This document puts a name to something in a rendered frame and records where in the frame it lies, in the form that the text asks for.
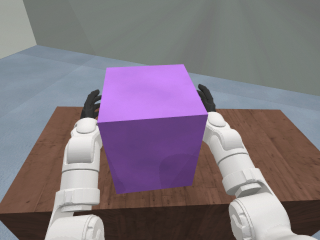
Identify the robot left hand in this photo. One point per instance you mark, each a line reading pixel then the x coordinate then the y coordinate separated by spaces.
pixel 89 108

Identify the carton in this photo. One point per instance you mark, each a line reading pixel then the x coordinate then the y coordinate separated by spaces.
pixel 152 122

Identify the robot right upper arm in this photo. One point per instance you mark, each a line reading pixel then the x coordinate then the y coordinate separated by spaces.
pixel 261 217

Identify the robot right hand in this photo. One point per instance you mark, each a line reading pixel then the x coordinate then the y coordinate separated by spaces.
pixel 206 98

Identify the robot right forearm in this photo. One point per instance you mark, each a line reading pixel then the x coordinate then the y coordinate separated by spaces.
pixel 240 177

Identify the pedestal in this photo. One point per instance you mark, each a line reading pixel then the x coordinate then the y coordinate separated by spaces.
pixel 287 159

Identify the robot left upper arm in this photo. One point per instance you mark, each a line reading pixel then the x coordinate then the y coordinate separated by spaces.
pixel 82 227

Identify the robot left forearm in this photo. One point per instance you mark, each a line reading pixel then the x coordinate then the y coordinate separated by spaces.
pixel 80 171

